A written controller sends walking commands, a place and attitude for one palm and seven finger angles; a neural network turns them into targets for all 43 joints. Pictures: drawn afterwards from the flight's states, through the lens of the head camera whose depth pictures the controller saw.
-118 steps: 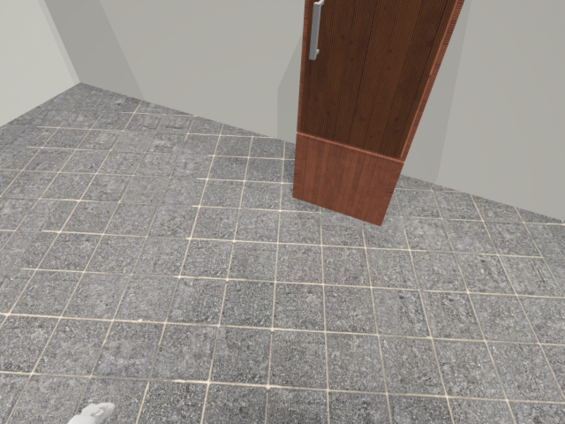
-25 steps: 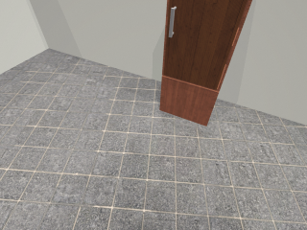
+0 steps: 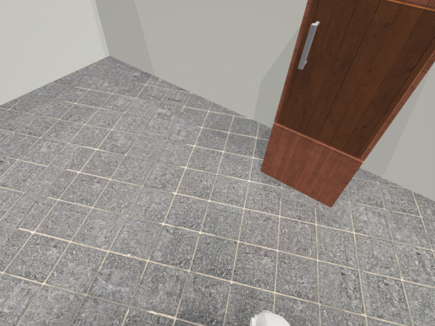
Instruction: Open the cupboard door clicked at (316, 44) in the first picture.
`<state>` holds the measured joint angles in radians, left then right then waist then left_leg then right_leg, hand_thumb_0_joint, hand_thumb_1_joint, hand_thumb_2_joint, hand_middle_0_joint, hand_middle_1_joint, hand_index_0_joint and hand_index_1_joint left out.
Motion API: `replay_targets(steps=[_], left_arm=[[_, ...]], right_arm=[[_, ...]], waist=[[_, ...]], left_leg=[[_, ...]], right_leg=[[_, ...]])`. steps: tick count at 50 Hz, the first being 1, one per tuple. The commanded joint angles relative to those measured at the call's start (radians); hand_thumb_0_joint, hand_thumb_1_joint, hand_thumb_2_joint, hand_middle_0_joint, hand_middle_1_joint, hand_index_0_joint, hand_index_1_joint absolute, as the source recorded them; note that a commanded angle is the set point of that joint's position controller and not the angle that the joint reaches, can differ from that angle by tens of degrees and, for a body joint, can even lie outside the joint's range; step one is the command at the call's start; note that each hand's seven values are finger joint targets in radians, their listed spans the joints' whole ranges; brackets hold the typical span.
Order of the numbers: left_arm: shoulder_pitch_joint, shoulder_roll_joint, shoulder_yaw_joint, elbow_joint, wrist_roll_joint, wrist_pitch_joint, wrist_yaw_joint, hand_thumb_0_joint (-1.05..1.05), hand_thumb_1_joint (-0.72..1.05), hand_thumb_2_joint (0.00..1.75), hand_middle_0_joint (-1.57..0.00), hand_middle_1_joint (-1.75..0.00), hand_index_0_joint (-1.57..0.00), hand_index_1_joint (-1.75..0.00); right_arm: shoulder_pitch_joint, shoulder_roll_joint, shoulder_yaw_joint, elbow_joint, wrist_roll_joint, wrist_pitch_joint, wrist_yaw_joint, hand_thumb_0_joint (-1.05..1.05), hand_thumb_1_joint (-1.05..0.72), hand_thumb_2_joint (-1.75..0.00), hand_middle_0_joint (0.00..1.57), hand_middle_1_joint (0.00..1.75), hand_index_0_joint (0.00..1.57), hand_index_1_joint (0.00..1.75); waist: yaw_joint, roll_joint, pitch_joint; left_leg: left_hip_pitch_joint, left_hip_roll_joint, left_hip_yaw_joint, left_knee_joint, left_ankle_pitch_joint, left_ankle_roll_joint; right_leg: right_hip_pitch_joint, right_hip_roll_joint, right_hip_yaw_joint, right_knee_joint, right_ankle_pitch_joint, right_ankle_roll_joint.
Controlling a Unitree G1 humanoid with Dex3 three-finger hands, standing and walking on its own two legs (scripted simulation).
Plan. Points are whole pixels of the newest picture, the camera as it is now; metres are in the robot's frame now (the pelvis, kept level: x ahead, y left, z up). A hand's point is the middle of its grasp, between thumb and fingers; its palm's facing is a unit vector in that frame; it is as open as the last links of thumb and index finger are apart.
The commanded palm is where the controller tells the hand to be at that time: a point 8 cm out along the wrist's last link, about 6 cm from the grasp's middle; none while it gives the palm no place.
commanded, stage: walk to a spot facing it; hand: left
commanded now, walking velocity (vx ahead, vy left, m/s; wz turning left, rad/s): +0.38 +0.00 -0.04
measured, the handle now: (308, 46) +1.05 -0.30 +0.05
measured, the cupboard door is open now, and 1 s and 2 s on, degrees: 0 0 0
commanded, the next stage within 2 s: turn to face it in 0.20 s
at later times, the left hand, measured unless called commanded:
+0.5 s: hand (163, 284) +0.24 +0.13 -0.17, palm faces +0.04 -0.97 -0.24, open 7.2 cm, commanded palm none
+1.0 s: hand (152, 234) +0.37 +0.18 -0.18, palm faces -0.20 -0.95 -0.23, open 7.4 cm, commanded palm none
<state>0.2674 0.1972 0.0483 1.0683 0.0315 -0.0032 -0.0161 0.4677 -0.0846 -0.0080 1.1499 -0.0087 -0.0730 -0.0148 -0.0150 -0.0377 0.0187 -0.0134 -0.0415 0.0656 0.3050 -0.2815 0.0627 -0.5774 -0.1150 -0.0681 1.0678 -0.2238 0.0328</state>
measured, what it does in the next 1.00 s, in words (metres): walks ahead, turning right: right foot, then left foot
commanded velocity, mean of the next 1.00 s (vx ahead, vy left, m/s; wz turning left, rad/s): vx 0.08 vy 0.00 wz -0.38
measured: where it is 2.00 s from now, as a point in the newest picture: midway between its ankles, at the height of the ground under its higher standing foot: (236, 313)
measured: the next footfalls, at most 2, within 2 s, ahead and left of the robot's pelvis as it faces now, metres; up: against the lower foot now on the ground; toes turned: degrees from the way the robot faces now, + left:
right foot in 0.24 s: +0.29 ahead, -0.14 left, +0.00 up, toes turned -8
left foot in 0.72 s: +0.35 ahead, +0.07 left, +0.00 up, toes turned -2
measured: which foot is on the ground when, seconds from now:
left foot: down 0.00-0.26, up 0.28-0.70, down 0.72-1.00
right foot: up 0.00-0.22, down 0.24-0.74, up 0.76-1.00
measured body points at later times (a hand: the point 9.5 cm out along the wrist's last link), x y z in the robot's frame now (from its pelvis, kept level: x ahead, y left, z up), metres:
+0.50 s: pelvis +0.21 -0.06 -0.01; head +0.23 -0.07 +0.44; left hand +0.24 +0.18 -0.15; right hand +0.26 -0.30 -0.16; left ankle +0.25 +0.09 -0.68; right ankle +0.25 -0.13 -0.74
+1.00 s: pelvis +0.26 -0.02 +0.00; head +0.30 +0.00 +0.45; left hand +0.38 +0.23 -0.16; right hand +0.28 -0.27 -0.14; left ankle +0.31 +0.07 -0.74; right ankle +0.20 -0.15 -0.66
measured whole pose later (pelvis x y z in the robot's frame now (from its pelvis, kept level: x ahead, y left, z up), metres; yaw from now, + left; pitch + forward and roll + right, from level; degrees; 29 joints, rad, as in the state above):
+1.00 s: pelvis +0.26 -0.02 +0.00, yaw -18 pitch -1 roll -1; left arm 0.23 0.25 0.12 0.97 0.03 0.08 -0.01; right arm 0.17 -0.15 -0.04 0.96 -0.02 0.00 -0.03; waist 0.02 -0.03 0.06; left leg -0.22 0.11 0.26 0.47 -0.24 0.03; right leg -0.47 -0.06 -0.03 1.12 -0.39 0.06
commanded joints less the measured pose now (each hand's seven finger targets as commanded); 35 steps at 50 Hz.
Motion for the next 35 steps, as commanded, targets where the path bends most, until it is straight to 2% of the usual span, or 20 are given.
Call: replay_targets(steps=[1, 5, 7, 9, 10, 11, 12, 13, 14, 15, 17, 19, 20, 22, 24, 27, 31, 33, 34, 35], left_arm=[[-0.143, 0.018, 0.007, -0.1, -0.008, -0.025, -0.006, 0.0, 0.9, 0.9, -0.2, -0.3, -0.2, -0.3], [-0.223, -0.001, 0.008, -0.129, -0.016, -0.033, -0.009, 0.0, 0.9, 0.9, -0.2, -0.3, -0.2, -0.3], [-0.211, 0.007, 0.013, -0.129, -0.014, -0.038, -0.005, 0.0, 0.9, 0.9, -0.2, -0.3, -0.2, -0.3], [-0.093, 0.025, 0.022, -0.099, -0.01, -0.049, -0.001, 0.0, 0.9, 0.9, -0.2, -0.3, -0.2, -0.3], [0.037, 0.046, 0.03, -0.063, -0.006, -0.057, 0.003, 0.0, 0.9, 0.9, -0.2, -0.3, -0.2, -0.3], [0.199, 0.102, 0.047, -0.017, 0.003, -0.071, 0.01, 0.0, 0.9, 0.9, -0.2, -0.3, -0.2, -0.3], [0.314, 0.213, 0.076, 0.002, 0.011, -0.078, 0.028, 0.0, 0.9, 0.9, -0.2, -0.3, -0.2, -0.3], [0.324, 0.257, 0.078, 0.017, -0.014, -0.074, 0.029, 0.0, 0.9, 0.9, -0.2, -0.3, -0.2, -0.3], [0.207, 0.214, 0.072, -0.008, -0.018, -0.07, 0.03, 0.0, 0.9, 0.9, -0.2, -0.3, -0.2, -0.3], [0.107, 0.159, 0.052, -0.034, -0.015, -0.071, 0.031, 0.0, 0.9, 0.9, -0.2, -0.3, -0.2, -0.3], [0.019, 0.063, 0.021, -0.045, -0.015, -0.076, 0.039, 0.0, 0.9, 0.9, -0.2, -0.3, -0.2, -0.3], [0.01, 0.037, 0.005, -0.04, -0.01, -0.078, 0.042, 0.0, 0.9, 0.9, -0.2, -0.3, -0.2, -0.3], [0.009, 0.032, 0.001, -0.039, -0.009, -0.075, 0.041, 0.0, 0.9, 0.9, -0.2, -0.3, -0.2, -0.3], [0.02, 0.038, 0.005, -0.041, -0.005, -0.069, 0.041, 0.0, 0.9, 0.9, -0.2, -0.3, -0.2, -0.3], [0.033, 0.073, 0.016, -0.046, -0.01, -0.057, 0.035, 0.0, 0.9, 0.9, -0.2, -0.3, -0.2, -0.3], [0.043, 0.113, 0.034, -0.053, -0.009, -0.043, 0.033, 0.0, 0.9, 0.9, -0.2, -0.3, -0.2, -0.3], [0.056, 0.14, 0.054, -0.068, -0.009, -0.018, 0.033, 0.0, 0.9, 0.9, -0.2, -0.3, -0.2, -0.3], [0.04, 0.145, 0.062, -0.077, -0.013, -0.008, 0.034, 0.0, 0.9, 0.9, -0.2, -0.3, -0.2, -0.3], [0.026, 0.14, 0.062, -0.082, -0.017, -0.001, 0.034, 0.0, 0.9, 0.9, -0.2, -0.3, -0.2, -0.3], [0.02, 0.114, 0.06, -0.092, -0.022, 0.005, 0.034, 0.0, 0.9, 0.9, -0.2, -0.3, -0.2, -0.3]], right_arm=[[0.1, -0.156, -0.039, -0.006, -0.002, -0.025, -0.024, 0.0, -0.9, -0.9, 0.2, 0.3, 0.2, 0.3], [0.105, -0.156, -0.04, 0.01, -0.009, -0.022, -0.025, 0.0, -0.9, -0.9, 0.2, 0.3, 0.2, 0.3], [0.103, -0.165, -0.044, 0.019, -0.012, -0.02, -0.027, 0.0, -0.9, -0.9, 0.2, 0.3, 0.2, 0.3], [0.082, -0.187, -0.05, 0.018, -0.011, -0.018, -0.03, 0.0, -0.9, -0.9, 0.2, 0.3, 0.2, 0.3], [0.061, -0.202, -0.054, 0.009, -0.008, -0.016, -0.029, 0.0, -0.9, -0.9, 0.2, 0.3, 0.2, 0.3], [0.047, -0.199, -0.056, -0.004, -0.002, -0.015, -0.023, 0.0, -0.9, -0.9, 0.2, 0.3, 0.2, 0.3], [0.119, -0.133, -0.047, -0.033, 0.011, -0.018, -0.009, 0.0, -0.9, -0.9, 0.2, 0.3, 0.2, 0.3], [0.09, -0.131, -0.044, -0.048, 0.013, -0.013, -0.013, 0.0, -0.9, -0.9, 0.2, 0.3, 0.2, 0.3], [0.059, -0.134, -0.055, -0.039, 0.012, -0.005, -0.012, 0.0, -0.9, -0.9, 0.2, 0.3, 0.2, 0.3], [-0.011, -0.114, -0.054, -0.055, 0.005, 0.001, -0.004, 0.0, -0.9, -0.9, 0.2, 0.3, 0.2, 0.3], [-0.063, -0.084, -0.045, -0.066, -0.008, 0.022, -0.004, 0.0, -0.9, -0.9, 0.2, 0.3, 0.2, 0.3], [-0.021, -0.057, -0.035, -0.057, -0.015, 0.046, -0.003, 0.0, -0.9, -0.9, 0.2, 0.3, 0.2, 0.3], [-0.016, -0.056, -0.033, -0.057, -0.016, 0.056, -0.004, 0.0, -0.9, -0.9, 0.2, 0.3, 0.2, 0.3], [-0.045, -0.054, -0.033, -0.072, -0.017, 0.062, -0.003, 0.0, -0.9, -0.9, 0.2, 0.3, 0.2, 0.3], [-0.111, -0.086, -0.034, -0.101, -0.013, 0.068, -0.003, 0.0, -0.9, -0.9, 0.2, 0.3, 0.2, 0.3], [-0.215, -0.124, -0.04, -0.147, -0.009, 0.068, -0.005, 0.0, -0.9, -0.9, 0.2, 0.3, 0.2, 0.3], [-0.317, -0.146, -0.045, -0.197, -0.001, 0.062, -0.014, 0.0, -0.9, -0.9, 0.2, 0.3, 0.2, 0.3], [-0.299, -0.155, -0.046, -0.198, 0.002, 0.056, -0.02, 0.0, -0.9, -0.9, 0.2, 0.3, 0.2, 0.3], [-0.273, -0.163, -0.049, -0.19, 0.002, 0.053, -0.025, 0.0, -0.9, -0.9, 0.2, 0.3, 0.2, 0.3], [-0.227, -0.197, -0.054, -0.18, 0.001, 0.046, -0.03, 0.0, -0.9, -0.9, 0.2, 0.3, 0.2, 0.3]], waist=[[-0.026, 0.121, 0.153], [-0.041, 0.157, 0.194], [-0.029, 0.165, 0.183], [0.027, 0.153, 0.115], [0.084, 0.124, 0.038], [0.151, 0.063, -0.064], [0.162, -0.199, -0.233], [0.136, -0.194, -0.255], [0.108, -0.12, -0.155], [0.087, -0.059, -0.042], [0.02, 0.05, 0.064], [-0.025, 0.003, 0.051], [-0.035, -0.042, 0.045], [-0.033, -0.084, 0.024], [-0.014, -0.09, -0.004], [0.008, -0.075, -0.03], [0.039, -0.078, -0.039], [0.024, -0.069, -0.052], [0.01, -0.053, -0.056], [-0.008, 0.012, -0.082]], left_leg=[[0.015, 0.268, -0.146, -0.149, 0.357, 0.104], [-0.03, 0.266, -0.098, -0.141, 0.437, 0.092], [-0.006, 0.28, -0.092, -0.083, 0.582, 0.091], [0.017, 0.285, -0.074, 0.082, 0.823, 0.076], [0.004, 0.26, -0.058, 0.232, 0.851, 0.051], [-0.142, 0.216, -0.039, 0.481, 0.684, 0.015], [-0.406, 0.041, 0.012, 0.835, 0.079, -0.026], [-0.492, 0.008, -0.083, 1.073, -0.275, -0.02], [-0.494, 0.082, -0.128, 1.12, -0.196, -0.007], [-0.528, 0.114, -0.101, 1.116, -0.123, -0.019], [-0.461, 0.168, -0.098, 1.009, -0.069, -0.038], [-0.393, 0.171, -0.053, 0.874, -0.061, -0.068], [-0.371, 0.169, -0.03, 0.802, -0.06, -0.083], [-0.367, 0.158, 0.001, 0.692, -0.024, -0.101], [-0.386, 0.15, 0.012, 0.633, 0.012, -0.119], [-0.42, 0.142, 0.005, 0.55, -0.001, -0.135], [-0.366, 0.118, -0.004, 0.429, -0.046, -0.136], [-0.287, 0.109, -0.004, 0.303, -0.009, -0.133], [-0.198, 0.111, 0.001, 0.197, 0.063, -0.13], [-0.067, 0.178, -0.039, 0.088, 0.155, -0.114]], right_leg=[[-0.152, -0.015, -0.018, -0.145, 0.053, 0.007], [-0.029, 0.02, -0.053, -0.352, 0.093, -0.022], [0.038, 0.047, -0.063, -0.395, 0.061, -0.048], [0.192, 0.089, -0.074, -0.437, 0.029, -0.078], [0.341, 0.111, -0.084, -0.493, 0.065, -0.086], [0.599, 0.039, 0.006, -0.53, 0.117, -0.118], [0.86, -0.26, 0.421, -0.609, 0.203, -0.214], [0.818, -0.384, 0.619, -0.732, 0.251, -0.272], [0.677, -0.364, 0.537, -0.783, 0.051, -0.263], [0.521, -0.327, 0.462, -0.82, 0.04, -0.24], [0.282, -0.252, 0.268, -0.821, 0.216, -0.215], [0.199, -0.18, 0.126, -0.81, 0.414, -0.191], [0.181, -0.149, 0.091, -0.804, 0.468, -0.188], [0.199, -0.11, 0.089, -0.792, 0.532, -0.198], [0.244, -0.097, 0.119, -0.777, 0.526, -0.2], [0.327, -0.106, 0.185, -0.753, 0.499, -0.21], [0.364, -0.125, 0.274, -0.709, 0.476, -0.215], [0.365, -0.108, 0.29, -0.658, 0.457, -0.194], [0.326, -0.084, 0.285, -0.622, 0.417, -0.165], [0.25, -0.024, 0.24, -0.549, 0.292, -0.12]])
